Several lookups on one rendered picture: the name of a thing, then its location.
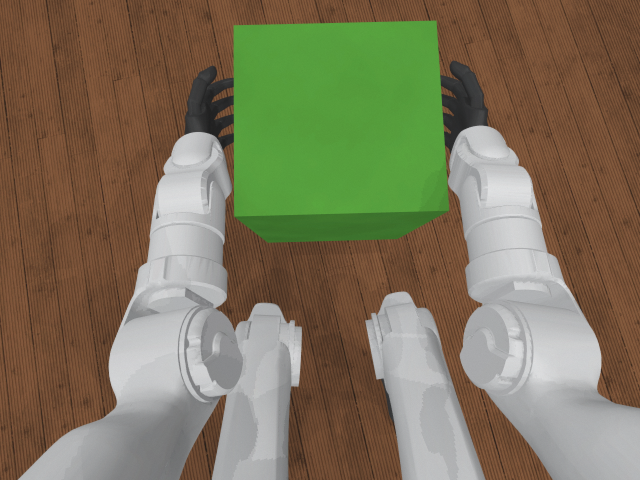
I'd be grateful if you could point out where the robot left upper arm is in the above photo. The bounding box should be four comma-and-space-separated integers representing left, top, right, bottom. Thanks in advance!
18, 305, 243, 480

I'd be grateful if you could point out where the right robot hand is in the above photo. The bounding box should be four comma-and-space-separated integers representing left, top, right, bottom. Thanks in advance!
440, 61, 488, 154

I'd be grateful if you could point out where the left robot hand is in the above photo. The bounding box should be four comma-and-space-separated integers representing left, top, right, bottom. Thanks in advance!
185, 66, 234, 150

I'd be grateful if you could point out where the robot left thigh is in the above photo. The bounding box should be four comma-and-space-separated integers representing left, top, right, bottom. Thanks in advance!
212, 314, 302, 480

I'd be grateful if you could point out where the left robot forearm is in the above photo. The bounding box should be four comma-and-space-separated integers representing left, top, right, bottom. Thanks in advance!
109, 132, 232, 389

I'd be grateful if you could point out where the carton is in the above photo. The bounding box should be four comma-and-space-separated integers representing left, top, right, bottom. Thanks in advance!
234, 21, 449, 243

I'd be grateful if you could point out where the robot right upper arm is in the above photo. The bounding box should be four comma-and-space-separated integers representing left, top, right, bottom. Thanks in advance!
460, 299, 640, 480

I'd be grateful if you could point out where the right robot forearm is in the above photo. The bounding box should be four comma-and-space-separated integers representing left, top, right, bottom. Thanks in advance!
448, 126, 601, 353

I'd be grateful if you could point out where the right robot foot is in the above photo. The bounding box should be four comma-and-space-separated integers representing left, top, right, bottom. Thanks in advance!
381, 378, 394, 422

